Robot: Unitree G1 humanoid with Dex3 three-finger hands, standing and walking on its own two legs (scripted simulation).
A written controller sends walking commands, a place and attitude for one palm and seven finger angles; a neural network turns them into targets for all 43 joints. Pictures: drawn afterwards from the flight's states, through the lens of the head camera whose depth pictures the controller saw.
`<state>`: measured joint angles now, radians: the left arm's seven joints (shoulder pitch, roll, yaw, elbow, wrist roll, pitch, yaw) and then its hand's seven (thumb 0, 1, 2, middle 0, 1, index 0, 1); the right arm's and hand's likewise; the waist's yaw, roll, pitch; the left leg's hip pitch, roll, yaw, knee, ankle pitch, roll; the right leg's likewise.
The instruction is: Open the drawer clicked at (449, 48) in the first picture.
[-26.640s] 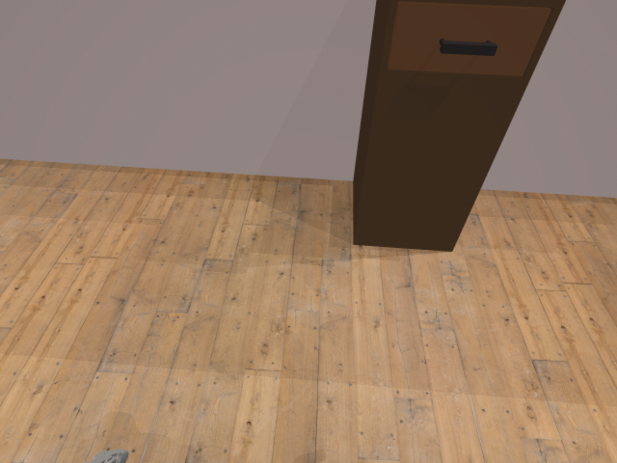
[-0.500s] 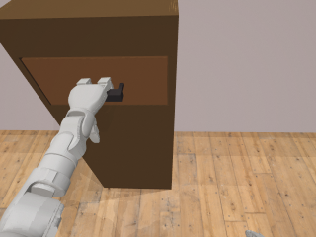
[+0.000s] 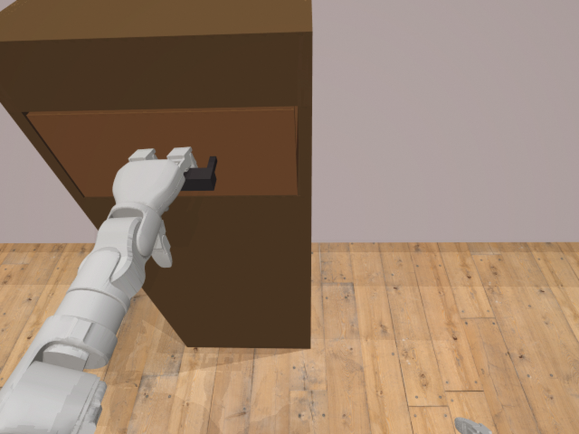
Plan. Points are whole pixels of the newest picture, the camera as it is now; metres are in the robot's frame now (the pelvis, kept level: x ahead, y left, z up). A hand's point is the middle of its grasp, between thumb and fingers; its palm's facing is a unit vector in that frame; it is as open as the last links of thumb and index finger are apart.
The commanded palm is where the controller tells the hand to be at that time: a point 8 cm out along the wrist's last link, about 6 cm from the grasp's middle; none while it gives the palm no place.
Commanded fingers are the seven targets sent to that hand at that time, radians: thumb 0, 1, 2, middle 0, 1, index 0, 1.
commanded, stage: close the thumb around the handle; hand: left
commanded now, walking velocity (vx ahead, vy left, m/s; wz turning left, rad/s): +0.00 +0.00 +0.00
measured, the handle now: (171, 170) +0.47 +0.21 +0.11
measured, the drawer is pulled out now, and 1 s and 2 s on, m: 0.00 0.01 0.15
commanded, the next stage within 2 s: pull the drawer open in 0.64 s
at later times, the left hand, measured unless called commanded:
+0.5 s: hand (165, 206) +0.41 +0.21 +0.09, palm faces -0.01 -0.05 -1.00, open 6.6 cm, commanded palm +0.39 +0.21 +0.15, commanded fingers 0.00 0.90 0.90 -0.40 -1.35 -0.40 -1.35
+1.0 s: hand (163, 213) +0.40 +0.21 +0.09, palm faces +0.00 -0.06 -1.00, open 6.2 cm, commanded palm +0.36 +0.21 +0.15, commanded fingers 0.00 0.90 0.90 -0.40 -1.35 -0.40 -1.35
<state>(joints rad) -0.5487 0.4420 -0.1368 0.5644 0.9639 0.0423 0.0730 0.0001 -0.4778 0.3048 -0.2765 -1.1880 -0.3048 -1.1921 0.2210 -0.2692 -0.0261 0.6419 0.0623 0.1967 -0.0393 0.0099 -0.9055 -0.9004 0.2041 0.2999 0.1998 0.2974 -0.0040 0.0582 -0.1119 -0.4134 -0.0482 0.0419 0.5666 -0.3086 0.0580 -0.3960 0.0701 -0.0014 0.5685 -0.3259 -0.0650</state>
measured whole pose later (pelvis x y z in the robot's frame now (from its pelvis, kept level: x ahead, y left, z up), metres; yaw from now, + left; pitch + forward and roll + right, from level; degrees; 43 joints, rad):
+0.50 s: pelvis +0.00 +0.00 +0.00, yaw +0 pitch +9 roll +0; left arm -0.56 0.43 -0.15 0.57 0.97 0.06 0.07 0.00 0.58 0.76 -0.33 -1.27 -0.36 -1.26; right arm 0.22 -0.26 -0.02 0.64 0.06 0.20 -0.04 0.01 -0.91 -0.90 0.20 0.30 0.20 0.30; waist 0.00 0.06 -0.11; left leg -0.41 -0.05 0.04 0.57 -0.31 0.06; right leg -0.40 0.07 0.00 0.57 -0.33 -0.06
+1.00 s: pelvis +0.00 +0.01 +0.00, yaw -1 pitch +8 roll +0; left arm -0.46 0.44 -0.12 0.47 0.96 0.07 0.07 0.00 0.69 0.79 -0.27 -1.33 -0.32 -1.27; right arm 0.22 -0.26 -0.02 0.62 0.06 0.20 -0.03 0.01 -0.91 -0.90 0.20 0.30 0.20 0.30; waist -0.01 0.07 -0.12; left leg -0.40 -0.05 0.06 0.56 -0.31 0.07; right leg -0.39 0.07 0.02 0.56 -0.32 -0.05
